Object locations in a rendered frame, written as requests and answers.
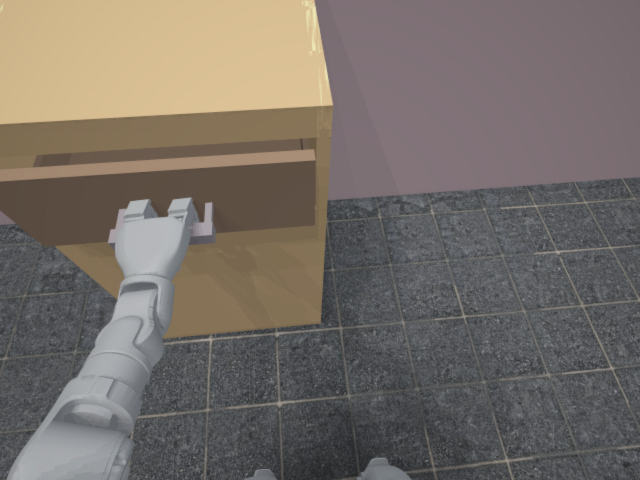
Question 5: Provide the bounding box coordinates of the handle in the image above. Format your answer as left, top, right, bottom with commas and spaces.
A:
108, 202, 216, 251

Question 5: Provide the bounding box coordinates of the robot shin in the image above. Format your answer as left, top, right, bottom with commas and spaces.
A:
254, 469, 275, 478
364, 458, 389, 473

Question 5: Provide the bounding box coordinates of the left robot hand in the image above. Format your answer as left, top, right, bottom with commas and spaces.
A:
115, 197, 200, 282

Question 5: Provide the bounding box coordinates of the drawer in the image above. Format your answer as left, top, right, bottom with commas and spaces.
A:
0, 138, 316, 247

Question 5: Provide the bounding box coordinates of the left robot upper arm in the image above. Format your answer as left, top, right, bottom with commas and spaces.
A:
17, 421, 134, 480

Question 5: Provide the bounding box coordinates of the robot left forearm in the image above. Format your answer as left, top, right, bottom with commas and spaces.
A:
6, 274, 175, 480

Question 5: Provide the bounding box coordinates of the robot right shin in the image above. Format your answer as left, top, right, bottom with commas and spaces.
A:
364, 458, 389, 473

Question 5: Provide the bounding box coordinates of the robot left shin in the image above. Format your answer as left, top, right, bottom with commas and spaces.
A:
254, 469, 275, 478

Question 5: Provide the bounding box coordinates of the cabinet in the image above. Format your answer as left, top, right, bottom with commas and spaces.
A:
0, 0, 333, 339

